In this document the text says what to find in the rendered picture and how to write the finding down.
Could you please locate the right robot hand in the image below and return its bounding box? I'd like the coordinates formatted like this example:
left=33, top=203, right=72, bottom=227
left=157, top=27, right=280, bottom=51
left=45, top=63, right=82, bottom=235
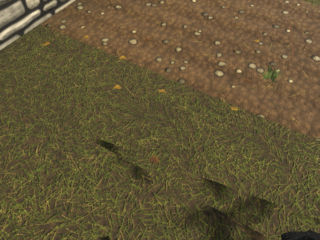
left=281, top=230, right=320, bottom=240

